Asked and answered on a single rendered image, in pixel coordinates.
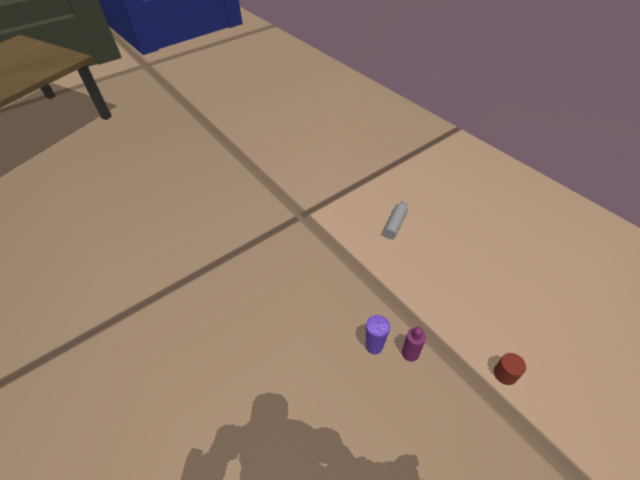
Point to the sofa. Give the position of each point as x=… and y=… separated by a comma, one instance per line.
x=78, y=25

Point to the armchair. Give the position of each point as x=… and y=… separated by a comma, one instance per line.
x=149, y=25

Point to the coffee table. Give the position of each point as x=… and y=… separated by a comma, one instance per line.
x=27, y=64

